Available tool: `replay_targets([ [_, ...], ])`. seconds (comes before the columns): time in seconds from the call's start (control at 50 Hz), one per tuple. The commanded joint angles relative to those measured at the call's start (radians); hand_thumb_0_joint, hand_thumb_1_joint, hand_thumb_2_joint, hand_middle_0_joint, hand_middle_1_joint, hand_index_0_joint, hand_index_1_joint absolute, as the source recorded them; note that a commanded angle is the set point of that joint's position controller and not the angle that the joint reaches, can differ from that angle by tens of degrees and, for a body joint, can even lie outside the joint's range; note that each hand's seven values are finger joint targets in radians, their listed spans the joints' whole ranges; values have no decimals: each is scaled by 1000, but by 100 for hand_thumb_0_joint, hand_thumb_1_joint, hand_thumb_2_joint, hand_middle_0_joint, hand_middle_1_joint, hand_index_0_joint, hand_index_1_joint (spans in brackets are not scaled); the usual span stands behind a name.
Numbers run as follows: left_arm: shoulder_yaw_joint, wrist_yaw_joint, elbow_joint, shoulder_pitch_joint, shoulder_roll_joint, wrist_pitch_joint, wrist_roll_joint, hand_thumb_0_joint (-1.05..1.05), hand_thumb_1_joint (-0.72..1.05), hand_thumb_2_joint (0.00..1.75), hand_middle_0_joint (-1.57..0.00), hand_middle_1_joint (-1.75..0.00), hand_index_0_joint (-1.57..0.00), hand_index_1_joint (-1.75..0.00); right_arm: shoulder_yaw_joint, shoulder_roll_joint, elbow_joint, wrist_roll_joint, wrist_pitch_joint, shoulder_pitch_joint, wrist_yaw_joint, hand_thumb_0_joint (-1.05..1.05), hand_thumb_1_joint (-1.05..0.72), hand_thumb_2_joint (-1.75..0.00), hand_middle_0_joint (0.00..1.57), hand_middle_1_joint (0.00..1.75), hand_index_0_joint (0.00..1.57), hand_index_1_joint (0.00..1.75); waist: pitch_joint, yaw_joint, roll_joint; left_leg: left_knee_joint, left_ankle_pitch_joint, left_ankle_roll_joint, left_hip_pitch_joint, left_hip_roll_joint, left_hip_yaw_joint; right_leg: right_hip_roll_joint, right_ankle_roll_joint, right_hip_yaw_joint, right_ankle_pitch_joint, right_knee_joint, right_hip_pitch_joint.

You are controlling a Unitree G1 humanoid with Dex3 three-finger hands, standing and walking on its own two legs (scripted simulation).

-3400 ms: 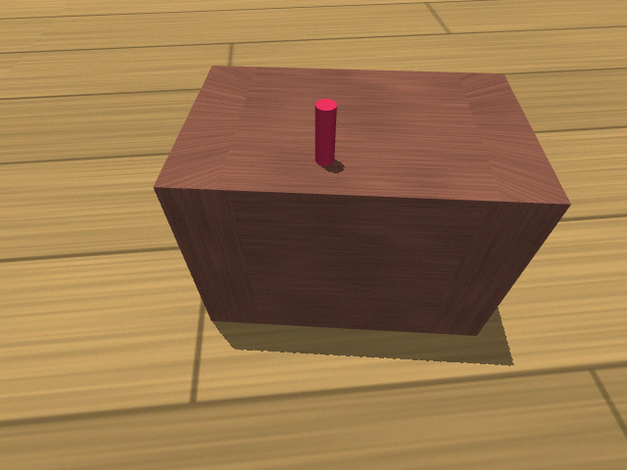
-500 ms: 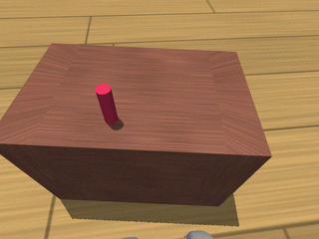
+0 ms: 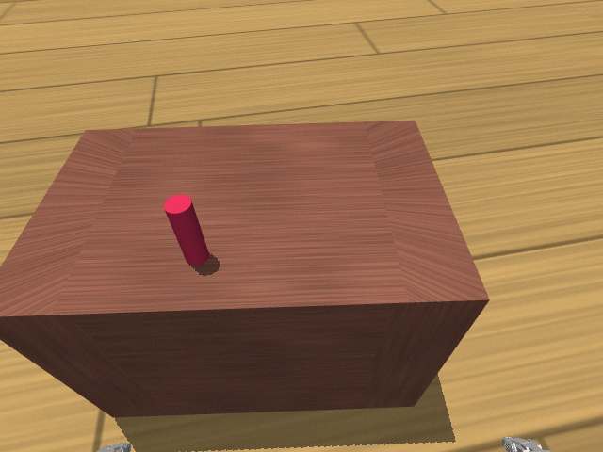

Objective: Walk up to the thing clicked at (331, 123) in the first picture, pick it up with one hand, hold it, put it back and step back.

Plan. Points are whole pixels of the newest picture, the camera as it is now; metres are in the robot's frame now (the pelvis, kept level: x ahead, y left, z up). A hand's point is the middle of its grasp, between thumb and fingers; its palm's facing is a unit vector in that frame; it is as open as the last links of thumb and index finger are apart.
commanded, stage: walk up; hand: left
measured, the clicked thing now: (188, 232) +0.51 +0.23 -0.05
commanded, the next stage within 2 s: stand in 0.96 s
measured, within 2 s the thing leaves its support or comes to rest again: neither
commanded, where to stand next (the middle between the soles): +0.08 +0.01 m, yaw +0 degrees
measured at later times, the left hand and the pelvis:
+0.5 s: hand out of the picture +0.10 +0.26 -0.15, palm faces -0.06 -0.94 -0.34, open 7.3 cm; pelvis +0.01 +0.01 +0.01, yaw -2 degrees
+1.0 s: hand out of the picture +0.13 +0.26 -0.15, palm faces -0.07 -0.94 -0.35, open 7.3 cm; pelvis +0.03 +0.01 +0.01, yaw -2 degrees
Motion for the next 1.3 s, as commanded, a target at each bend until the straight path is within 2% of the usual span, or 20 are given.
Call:
replay_targets([
  [0.0, 46, 12, -34, -50, 225, -12, -3, 0, 90, 90, -20, -30, -20, -30, -40, -215, -33, 0, -26, -69, -15, 0, -90, -90, 20, 30, 20, 30, -58, 8, 1, -160, 33, 33, 23, 112, -122, -108, -50, 114, 138, -135, 16],
  [0.1, 47, 10, -14, -73, 224, -11, -1, 0, 90, 90, -20, -30, -20, -30, -39, -213, -6, -3, -28, -61, -16, 0, -90, -90, 20, 30, 20, 30, -87, 3, -13, -170, 91, 25, 67, 111, -97, -112, -42, 116, 200, -161, 44],
  [0.18, 47, 9, 1, -76, 218, -6, -1, 0, 90, 90, -20, -30, -20, -30, -42, -213, 7, -5, -24, -63, -16, 0, -90, -90, 20, 30, 20, 30, -53, 4, -5, -184, 32, 24, 65, 106, -92, -108, -39, 119, 122, -190, 10],
  [0.24, 47, 9, 9, -83, 216, -4, 1, 0, 90, 90, -20, -30, -20, -30, -41, -211, 13, -6, -25, -54, -15, 0, -90, -90, 20, 30, 20, 30, -59, -1, -1, -191, 23, 23, 65, 108, -93, -105, -36, 118, 123, -194, 19],
  [0.38, 48, 11, 26, -63, 208, 1, -1, 0, 90, 90, -20, -30, -20, -30, -46, -213, 22, -3, -27, -51, -20, 0, -90, -90, 20, 30, 20, 30, -90, 2, 2, -192, 133, 29, 111, 125, -85, -96, -30, 94, 224, -168, 41],
  [0.6, 44, 19, 26, -67, 194, 5, -4, 0, 90, 90, -20, -30, -20, -30, -53, -200, 23, -2, -19, -43, -23, 0, -90, -90, 20, 30, 20, 30, -90, -7, 6, -188, 237, 21, 146, 126, -70, -101, -26, 90, 304, -162, 47],
  [0.64, 43, 20, 27, -65, 194, 6, -2, 0, 90, 90, -20, -30, -20, -30, -58, -205, 20, -3, -15, -55, -24, 0, -90, -90, 20, 30, 20, 30, -80, -7, 6, -194, 227, 24, 143, 128, -69, -97, -23, 83, 295, -167, 42],
  [0.72, 44, 22, 22, -63, 193, 8, 0, 0, 90, 90, -20, -30, -20, -30, -61, -200, 18, -3, -14, -52, -25, 0, -90, -90, 20, 30, 20, 30, -89, -9, 7, -190, 283, 23, 163, 129, -58, -97, -23, 78, 329, -155, 42],
  [0.92, 46, 24, 8, -58, 194, 7, 3, 0, 90, 90, -20, -30, -20, -30, -67, -195, 2, -3, -9, -64, -23, 0, -90, -90, 20, 30, 20, 30, -89, -10, 8, -186, 273, 18, 182, 125, -42, -97, -26, 81, 342, -156, 40],
  [0.94, 42, 25, 8, -71, 194, 9, -4, 0, 90, 90, -20, -30, -20, -30, -54, -184, 7, 1, -8, -87, -27, 0, -90, -90, 20, 30, 20, 30, -66, -11, -5, -201, 334, 14, 155, 137, -74, -113, -20, 89, 379, -177, 44],
  [0.98, 43, 24, 5, -69, 192, 11, -7, 0, 90, 90, -20, -30, -20, -30, -53, -192, 12, 3, -9, -76, -29, 0, -90, -90, 20, 30, 20, 30, -87, -10, 3, -203, 358, 10, 159, 137, -72, -119, -20, 94, 395, -178, 79],
  [1.08, 42, 22, 9, -59, 195, 12, -4, 0, 90, 90, -20, -30, -20, -30, -49, -190, 22, 2, -12, -79, -28, 0, -90, -90, 20, 30, 20, 30, -119, -9, 3, -213, 351, 8, 180, 140, -79, -120, -21, 83, 374, -191, 102],
  [1.14, 41, 22, 9, -59, 197, 11, -3, 0, 90, 90, -20, -30, -20, -30, -46, -187, 28, 3, -10, -80, -27, 0, -90, -90, 20, 30, 20, 30, -116, -11, -8, -222, 286, 8, 170, 133, -78, -123, -20, 87, 339, -214, 101],
  [1.16, 42, 22, 8, -56, 199, 10, -1, 0, 90, 90, -20, -30, -20, -30, -47, -192, 30, 2, -11, -75, -27, 0, -90, -90, 20, 30, 20, 30, -131, -12, 3, -219, 294, 9, 176, 133, -77, -127, -20, 88, 351, -212, 112],
  [1.28, 40, 21, 9, -58, 200, 10, -3, 0, 90, 90, -20, -30, -20, -30, -41, -184, 39, 0, -12, -69, -25, 0, -90, -90, 20, 30, 20, 30, -97, -12, 2, -229, 261, 4, 158, 133, -85, -126, -21, 84, 311, -226, 86],
])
